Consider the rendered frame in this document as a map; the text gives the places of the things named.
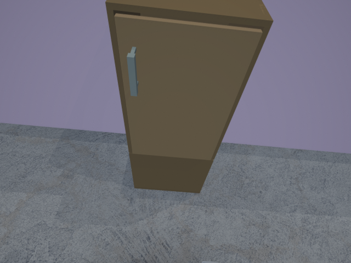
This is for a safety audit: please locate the cupboard door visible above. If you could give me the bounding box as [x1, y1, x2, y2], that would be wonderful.
[114, 13, 263, 160]

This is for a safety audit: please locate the handle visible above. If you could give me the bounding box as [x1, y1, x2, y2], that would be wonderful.
[127, 47, 139, 96]

